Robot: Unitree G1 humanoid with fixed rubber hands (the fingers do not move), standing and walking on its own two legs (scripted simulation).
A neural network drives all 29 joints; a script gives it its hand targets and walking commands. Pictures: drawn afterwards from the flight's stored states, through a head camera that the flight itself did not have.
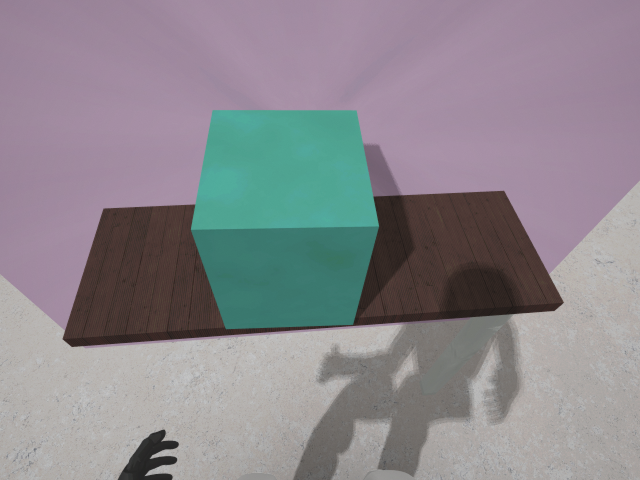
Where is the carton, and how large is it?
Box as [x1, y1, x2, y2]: [191, 110, 378, 328]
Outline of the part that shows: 213,110 191,231 225,327 246,328 352,324 378,228 356,110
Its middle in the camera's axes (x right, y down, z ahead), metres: -0.04 -0.01 +0.58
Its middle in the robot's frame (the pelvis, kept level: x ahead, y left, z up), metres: +0.45 +0.06 +0.02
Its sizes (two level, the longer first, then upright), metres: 0.210 0.200 0.250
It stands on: a table, 0.65 m high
